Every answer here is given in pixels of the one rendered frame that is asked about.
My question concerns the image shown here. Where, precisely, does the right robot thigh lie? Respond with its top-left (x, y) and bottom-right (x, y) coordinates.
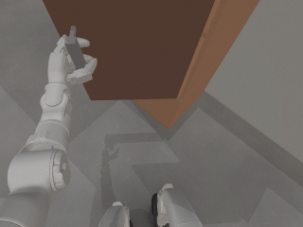
top-left (157, 187), bottom-right (203, 227)

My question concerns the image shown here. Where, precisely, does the robot left upper arm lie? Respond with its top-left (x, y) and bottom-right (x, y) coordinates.
top-left (0, 148), bottom-right (71, 227)

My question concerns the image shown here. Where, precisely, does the robot left hand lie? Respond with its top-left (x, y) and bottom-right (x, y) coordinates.
top-left (47, 34), bottom-right (98, 90)

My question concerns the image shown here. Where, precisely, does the handle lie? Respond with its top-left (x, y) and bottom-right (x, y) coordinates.
top-left (64, 26), bottom-right (87, 70)

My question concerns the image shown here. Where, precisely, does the left robot forearm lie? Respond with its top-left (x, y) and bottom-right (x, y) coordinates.
top-left (7, 82), bottom-right (73, 191)

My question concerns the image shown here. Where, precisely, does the robot left shin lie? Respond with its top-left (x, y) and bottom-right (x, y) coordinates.
top-left (113, 201), bottom-right (123, 206)

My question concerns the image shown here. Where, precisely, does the cupboard door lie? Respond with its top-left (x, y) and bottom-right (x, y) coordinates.
top-left (43, 0), bottom-right (215, 101)

